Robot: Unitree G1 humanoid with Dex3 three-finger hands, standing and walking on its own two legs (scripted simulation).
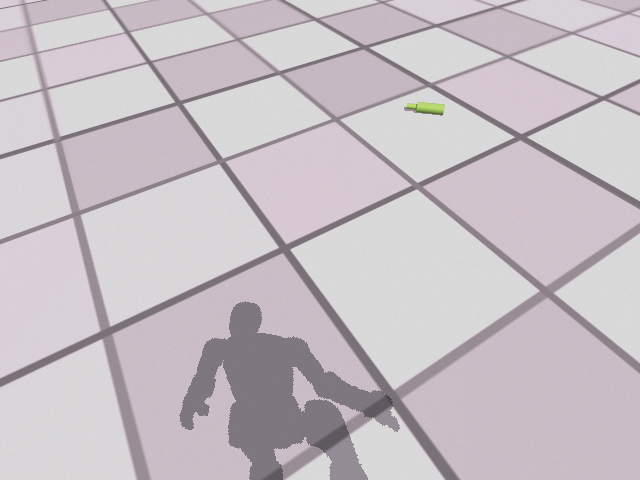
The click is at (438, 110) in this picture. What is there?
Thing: lying bottle
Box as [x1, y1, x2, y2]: [407, 102, 444, 114]
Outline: 407,103 407,108 413,108 416,111 438,114 442,114 444,107 443,104 418,102 417,104
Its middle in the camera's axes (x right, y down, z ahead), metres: +0.62 -0.78 +2.32
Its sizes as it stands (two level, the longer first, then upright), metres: 0.219 0.060 0.060
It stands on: the floor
